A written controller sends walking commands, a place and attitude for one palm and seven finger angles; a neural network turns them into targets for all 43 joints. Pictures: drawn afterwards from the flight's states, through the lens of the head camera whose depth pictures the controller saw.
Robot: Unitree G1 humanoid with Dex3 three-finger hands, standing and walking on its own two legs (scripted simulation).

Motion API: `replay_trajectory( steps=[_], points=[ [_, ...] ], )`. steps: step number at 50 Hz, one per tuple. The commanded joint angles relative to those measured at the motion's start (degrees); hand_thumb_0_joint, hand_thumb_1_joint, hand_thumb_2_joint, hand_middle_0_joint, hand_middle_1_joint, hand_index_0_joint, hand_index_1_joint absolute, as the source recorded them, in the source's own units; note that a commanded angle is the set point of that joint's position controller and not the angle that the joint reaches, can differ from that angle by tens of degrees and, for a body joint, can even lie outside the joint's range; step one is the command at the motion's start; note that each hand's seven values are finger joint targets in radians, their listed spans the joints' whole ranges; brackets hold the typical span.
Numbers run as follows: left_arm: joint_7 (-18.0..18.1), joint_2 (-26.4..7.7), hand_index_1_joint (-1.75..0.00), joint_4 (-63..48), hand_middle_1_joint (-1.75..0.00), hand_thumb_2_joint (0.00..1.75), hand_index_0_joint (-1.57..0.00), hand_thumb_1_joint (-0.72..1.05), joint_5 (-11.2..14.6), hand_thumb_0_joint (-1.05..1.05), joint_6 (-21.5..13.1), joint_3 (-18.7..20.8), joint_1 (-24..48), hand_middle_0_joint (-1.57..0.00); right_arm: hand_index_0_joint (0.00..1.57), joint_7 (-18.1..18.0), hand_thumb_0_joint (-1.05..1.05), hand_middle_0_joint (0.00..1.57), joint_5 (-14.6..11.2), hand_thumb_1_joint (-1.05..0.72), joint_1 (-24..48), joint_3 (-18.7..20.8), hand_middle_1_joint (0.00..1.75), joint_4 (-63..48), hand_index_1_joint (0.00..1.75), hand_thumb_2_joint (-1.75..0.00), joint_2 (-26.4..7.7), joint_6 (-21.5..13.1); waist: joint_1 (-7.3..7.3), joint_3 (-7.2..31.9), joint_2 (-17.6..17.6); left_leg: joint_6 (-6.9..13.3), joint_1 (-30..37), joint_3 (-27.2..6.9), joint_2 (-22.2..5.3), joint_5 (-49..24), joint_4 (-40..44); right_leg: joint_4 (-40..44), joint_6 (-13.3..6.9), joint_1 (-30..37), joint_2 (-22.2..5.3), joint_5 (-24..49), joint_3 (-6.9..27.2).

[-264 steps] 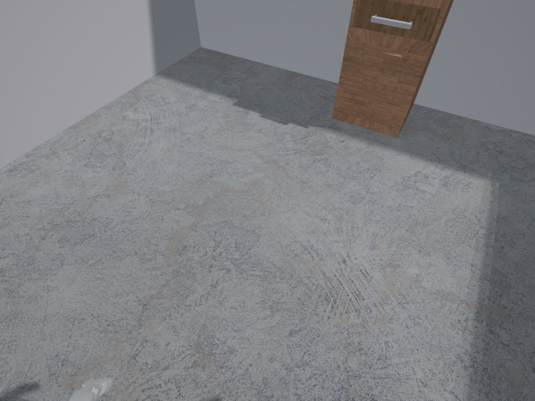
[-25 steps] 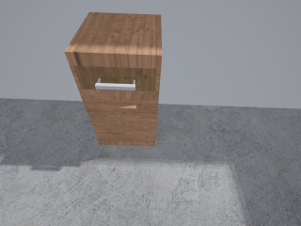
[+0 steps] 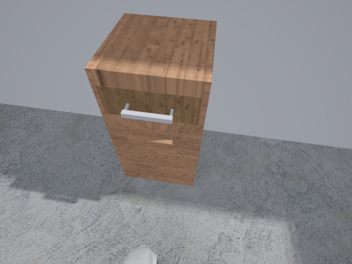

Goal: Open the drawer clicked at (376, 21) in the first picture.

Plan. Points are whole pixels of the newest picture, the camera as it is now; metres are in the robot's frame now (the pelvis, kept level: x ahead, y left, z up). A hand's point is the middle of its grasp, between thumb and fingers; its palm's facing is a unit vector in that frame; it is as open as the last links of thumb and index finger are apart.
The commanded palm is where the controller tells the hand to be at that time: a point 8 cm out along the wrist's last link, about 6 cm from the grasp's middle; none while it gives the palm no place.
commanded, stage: take the last steps up to it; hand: left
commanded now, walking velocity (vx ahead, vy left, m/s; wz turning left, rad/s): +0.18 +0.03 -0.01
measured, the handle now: (148, 112) +0.63 +0.17 -0.12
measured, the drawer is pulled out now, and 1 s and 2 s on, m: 0.00 0.00 0.00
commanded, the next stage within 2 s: come to a stop and stand still in 0.08 s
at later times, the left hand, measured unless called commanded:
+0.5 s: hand (113, 234) +0.20 +0.20 -0.16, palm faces -0.02 -0.97 -0.25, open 7.4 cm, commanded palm none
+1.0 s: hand out of the picture +0.10 +0.20 -0.17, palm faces +0.05 -0.97 -0.24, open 7.4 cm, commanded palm none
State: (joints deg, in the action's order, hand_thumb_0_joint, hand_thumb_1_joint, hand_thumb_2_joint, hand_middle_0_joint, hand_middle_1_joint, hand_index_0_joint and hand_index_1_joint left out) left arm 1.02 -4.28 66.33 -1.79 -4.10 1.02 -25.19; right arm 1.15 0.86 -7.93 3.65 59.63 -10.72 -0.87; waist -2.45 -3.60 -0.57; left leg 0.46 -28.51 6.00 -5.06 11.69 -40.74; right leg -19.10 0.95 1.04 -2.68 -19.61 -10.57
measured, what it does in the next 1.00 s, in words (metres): steps on the spot: left foot, then right foot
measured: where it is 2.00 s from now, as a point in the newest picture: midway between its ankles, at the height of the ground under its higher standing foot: outside the picture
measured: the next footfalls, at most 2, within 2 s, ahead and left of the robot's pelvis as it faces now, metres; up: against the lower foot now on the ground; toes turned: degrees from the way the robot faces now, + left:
left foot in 0.08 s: +0.16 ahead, +0.12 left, +0.00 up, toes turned +8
right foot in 0.54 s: +0.12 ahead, -0.09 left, +0.00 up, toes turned -5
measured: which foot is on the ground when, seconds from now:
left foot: up 0.00-0.06, down 0.08-0.56, up 0.58-1.00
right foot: down 0.00-0.08, up 0.10-0.52, down 0.54-1.00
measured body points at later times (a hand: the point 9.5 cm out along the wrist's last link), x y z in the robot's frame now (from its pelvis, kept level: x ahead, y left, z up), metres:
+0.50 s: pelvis +0.11 +0.01 +0.00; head +0.13 +0.00 +0.45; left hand +0.21 +0.25 -0.14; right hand +0.13 -0.22 -0.16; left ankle +0.12 +0.11 -0.74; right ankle +0.12 -0.10 -0.72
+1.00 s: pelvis +0.07 +0.01 +0.00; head +0.09 +0.00 +0.45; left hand +0.10 +0.26 -0.15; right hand +0.13 -0.24 -0.15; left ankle +0.03 +0.15 -0.73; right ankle +0.11 -0.11 -0.74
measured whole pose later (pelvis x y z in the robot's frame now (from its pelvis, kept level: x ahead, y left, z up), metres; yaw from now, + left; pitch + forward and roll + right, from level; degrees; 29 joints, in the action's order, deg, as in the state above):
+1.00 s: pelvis +0.07 +0.01 +0.00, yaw -2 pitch +0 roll +1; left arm 1.5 -10.3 59.4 -1.6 1.2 2.7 -13.5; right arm -0.8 0.3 -10.2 2.9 58.8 -12.3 1.6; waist -2.2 -2.5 -0.3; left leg -1.5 -10.0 0.7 -1.1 19.0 -29.3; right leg -26.9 -0.6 -16.8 -2.7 -10.0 -4.3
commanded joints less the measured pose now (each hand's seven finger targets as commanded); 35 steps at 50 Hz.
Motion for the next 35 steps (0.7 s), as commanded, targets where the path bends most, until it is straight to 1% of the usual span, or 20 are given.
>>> replay_trajectory(
  steps=[1, 2, 3, 4, 5, 6, 8, 11, 14, 18, 21, 22, 25, 26, 27, 28, 29, 31, 33, 35],
  points=[
    [0.7, -11.2, -0.3, -1.5, -0.3, 0.9, -0.2, 0.9, 0.5, 0.0, -0.1, 2.3, -1.7, -0.2, 0.2, -0.3, 0.0, 0.2, 0.5, -0.9, -5.4, -0.6, 0.3, -2.1, 0.3, -0.9, -1.6, -1.8, 4.25, 0.8, 7.1, 1.8, 13.5, 3.3, 3.7, -3.0, 9.3, -6.3, -6.2, -5.6, -11.6, 38.8, 4.5],
    [0.7, -10.4, -0.3, -1.9, -0.3, 0.9, -0.2, 0.9, 0.7, 0.0, 0.1, 2.1, -1.2, -0.2, 0.2, -0.8, 0.0, 0.2, 0.8, -0.9, -12.1, -0.1, 0.3, 0.0, 0.3, -0.9, -3.9, -2.2, 6.88, 4.8, 3.7, 2.4, 24.3, 1.8, 2.9, -7.7, 12.4, -16.4, -4.8, -9.7, -9.4, 35.9, 3.4],
    [0.4, -8.4, -0.3, -2.8, -0.3, 0.9, -0.2, 0.9, 1.3, 0.0, 0.2, 1.8, -2.9, -0.2, 0.2, -1.6, 0.0, 0.2, 1.4, -0.9, -19.1, 1.2, 0.3, 1.2, 0.3, -0.9, -9.9, -2.6, 8.8, 11.7, -7.1, 6.5, 37.0, -11.9, -9.0, -18.4, 13.1, -30.1, -2.0, -20.2, -3.2, 16.2, 0.2],
    [0.2, -6.1, -0.3, -3.9, -0.3, 0.9, -0.2, 0.9, 1.6, 0.0, 0.2, 1.3, -3.9, -0.2, 0.2, -2.1, 0.0, 0.2, 0.6, -0.9, -22.4, 1.9, 0.3, 1.9, 0.3, -0.9, -13.9, -2.2, 8.47, 16.4, -16.3, 12.3, 42.3, -26.1, -20.0, -27.5, 18.5, -46.2, -1.2, -28.8, 1.9, -15.3, 2.5],
    [0.5, -7.6, -0.3, -4.6, -0.3, 0.9, -0.2, 0.9, 1.2, 0.0, 0.6, 1.9, -1.8, -0.2, 0.2, -2.3, 0.0, 0.2, 0.0, -0.9, -19.5, 1.6, 0.3, 1.2, 0.3, -0.9, -13.2, -1.6, 7.62, 13.6, -10.3, 14.2, 36.8, -24.3, -20.6, -19.8, 21.3, -52.1, -2.7, -30.1, -0.1, -16.0, 7.2],
    [0.4, -6.8, -0.3, -4.8, -0.3, 0.9, -0.2, 0.9, 1.1, 0.0, 1.0, 1.6, 1.3, -0.2, 0.2, -2.5, 0.0, 0.2, 0.0, -0.9, -14.3, 1.3, 0.3, -0.2, 0.3, -0.9, -10.7, -1.8, 6.2, 8.3, -8.6, 12.9, 28.9, -21.6, -18.5, -12.6, 24.0, -54.4, -2.4, -32.2, -2.4, -11.9, 7.9],
    [-0.4, -6.2, -0.3, -4.3, -0.3, 0.9, -0.2, 0.9, 0.6, 0.0, 1.5, 2.1, 3.0, -0.2, 0.2, -2.6, 0.0, 0.2, 0.2, -0.9, -7.9, -0.3, 0.3, -1.5, 0.3, -0.9, -5.4, -2.4, 3.73, 1.3, -4.7, 10.5, 18.4, -14.7, -14.7, -9.9, 26.5, -51.4, -1.7, -30.7, -4.9, -4.4, 9.6],
    [0.1, -4.1, -0.3, -3.1, -0.3, 0.9, -0.2, 0.9, 0.9, 0.0, 3.1, 1.4, 0.2, -0.2, 0.2, -3.2, 0.0, 0.2, -0.1, -0.9, -5.3, -1.8, 0.3, -1.2, 0.3, -0.9, -2.5, -3.0, 0.28, 1.9, -2.8, 8.4, 12.3, -6.5, -10.9, -29.1, 26.0, -40.4, 0.1, -21.9, -4.7, -0.3, 9.9],
    [1.0, -4.2, -0.3, -3.7, -0.3, 0.9, -0.2, 0.9, 1.0, 0.0, 4.7, 1.1, 0.7, -0.2, 0.2, -3.7, 0.0, 0.2, 0.1, -0.9, -5.1, -1.5, 0.3, -1.4, 0.3, -0.9, -3.5, -2.2, 0.5, 5.3, -1.6, 8.8, 16.8, -5.1, -11.6, -38.4, 23.4, -30.3, 1.1, -19.4, -3.0, 0.8, 8.9],
    [1.1, -8.1, -0.3, -7.4, -0.3, 0.9, -0.2, 0.9, 0.6, 0.0, 6.2, 2.0, 5.9, -0.2, 0.2, -3.9, 0.0, 0.2, 0.2, -0.9, -5.2, -0.2, 0.3, -1.3, 0.3, -0.9, -6.3, -0.1, 1.84, 3.2, -7.4, 9.5, 17.7, -6.6, -13.5, -37.2, 22.0, -26.3, 0.5, -20.1, -1.9, -1.2, 8.2],
    [1.0, -9.5, -0.3, -9.7, -0.3, 0.9, -0.2, 0.9, 0.5, 0.0, 6.7, 2.5, 9.3, -0.2, 0.2, -3.9, 0.0, 0.2, 0.6, -0.9, -5.9, 0.6, 0.3, -1.3, 0.3, -0.9, -7.6, 1.0, 2.44, 0.7, -7.7, 9.6, 16.6, -8.2, -14.3, -35.8, 21.0, -26.3, -0.3, -20.7, -1.0, -3.6, 8.3],
    [1.0, -9.4, -0.3, -10.1, -0.3, 0.9, -0.2, 0.9, 0.7, 0.0, 6.7, 2.7, 9.1, -0.2, 0.2, -3.8, 0.0, 0.2, 0.8, -0.9, -5.0, 0.9, 0.3, -1.5, 0.3, -0.9, -8.1, 1.3, 1.8, 1.3, -8.6, 9.3, 17.2, -8.1, -14.4, -35.1, 20.2, -24.7, -0.5, -20.3, -1.2, -3.1, 8.8],
    [1.0, -10.1, -0.3, -10.7, -0.3, 0.9, -0.2, 0.9, 0.7, 0.0, 5.8, 2.9, 8.0, -0.2, 0.2, -3.4, 0.0, 0.2, 0.5, -0.9, -4.9, 1.3, 0.3, -1.8, 0.3, -0.9, -8.2, 1.8, 0.72, 4.1, -5.6, 5.7, 17.2, -6.4, -10.9, -26.4, 14.6, -10.7, -0.6, -13.7, -0.9, 9.3, 7.9],
    [1.1, -11.9, -0.3, -10.8, -0.3, 0.9, -0.2, 0.9, 0.4, 0.0, 5.1, 3.0, 7.6, -0.2, 0.2, -3.0, 0.0, 0.2, 0.2, -0.9, -5.8, 1.2, 0.3, -1.8, 0.3, -0.9, -6.8, 1.9, 0.94, 5.2, 0.2, 2.7, 16.8, -3.7, -6.7, -18.9, 10.1, -5.0, -0.8, -11.6, -3.0, 21.8, 10.4],
    [1.5, -15.4, -0.3, -11.0, -0.3, 0.9, -0.2, 0.9, 0.0, 0.0, 4.4, 3.4, 8.2, -0.2, 0.2, -2.7, 0.0, 0.2, -0.3, -0.9, -7.5, 0.9, 0.3, -2.4, 0.3, -0.9, -3.7, 2.0, 2.01, 6.6, 10.6, -0.6, 10.9, 1.1, -0.3, -1.9, 2.6, -4.3, -4.0, -8.0, -12.3, 39.9, 21.2],
    [1.4, -17.5, -0.3, -11.2, -0.3, 0.9, -0.2, 0.9, 0.3, 0.0, 4.1, 3.5, 7.8, -0.2, 0.2, -2.6, 0.0, 0.2, -0.5, -0.9, -7.2, 0.6, 0.3, -3.2, 0.3, -0.9, -2.4, 2.5, 1.25, 6.8, 14.1, -1.8, 7.4, 0.0, 4.3, 20.8, -6.0, -3.3, -10.3, -8.1, -19.8, 54.9, 24.4],
    [1.5, -17.3, -0.3, -11.4, -0.3, 0.9, -0.2, 0.9, 0.4, 0.0, 4.2, 3.3, 8.4, -0.2, 0.2, -2.8, 0.0, 0.2, -0.6, -0.9, -6.5, 0.8, 0.3, -3.1, 0.3, -0.9, -2.7, 3.4, 0.97, 8.3, 9.8, -1.7, 7.5, -4.8, 4.2, 23.5, -14.2, -3.1, -13.3, -8.8, -20.5, 54.7, 22.6],
    [2.0, -15.1, -0.3, -12.2, -0.3, 0.9, -0.2, 0.9, 0.5, 0.0, 4.4, 3.4, 12.7, -0.2, 0.2, -2.8, 0.0, 0.2, -0.3, -0.9, -7.0, 0.8, 0.3, -2.5, 0.3, -0.9, -2.7, 4.2, 2.6, 7.3, 10.5, -2.0, 4.7, -7.7, 4.0, 19.4, -21.7, -3.4, -12.5, -10.0, -16.6, 48.5, 20.5],
    [1.9, -14.7, -0.3, -12.8, -0.3, 0.9, -0.2, 0.9, 0.7, 0.0, 4.2, 3.2, 13.7, -0.2, 0.2, -2.4, 0.0, 0.2, -0.3, -0.9, -6.6, 1.0, 0.3, -2.0, 0.3, -0.9, -3.7, 4.2, 2.42, 5.9, 7.6, -2.7, 2.5, -8.0, 4.1, 15.2, -24.5, -3.1, -11.2, -9.2, -14.9, 45.6, 18.3],
    [1.8, -15.3, -0.3, -12.7, -0.3, 0.9, -0.2, 0.9, 0.7, 0.0, 3.9, 3.5, 12.7, -0.2, 0.2, -2.1, 0.0, 0.2, -0.2, -0.9, -6.4, 1.0, 0.3, -2.1, 0.3, -0.9, -4.3, 4.2, 1.69, 6.6, 7.6, -3.5, 1.4, -8.2, 4.0, 12.9, -23.8, -2.2, -10.8, -7.2, -14.8, 41.1, 18.2]
  ],
)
